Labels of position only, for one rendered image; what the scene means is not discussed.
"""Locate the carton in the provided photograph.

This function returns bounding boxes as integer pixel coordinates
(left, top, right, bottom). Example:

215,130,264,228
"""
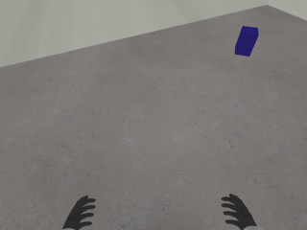
235,26,259,57

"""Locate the robot right hand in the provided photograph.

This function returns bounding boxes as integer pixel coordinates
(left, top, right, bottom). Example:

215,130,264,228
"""
221,194,257,230

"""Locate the robot left hand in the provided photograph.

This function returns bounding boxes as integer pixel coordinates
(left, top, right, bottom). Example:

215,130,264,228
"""
62,195,96,230

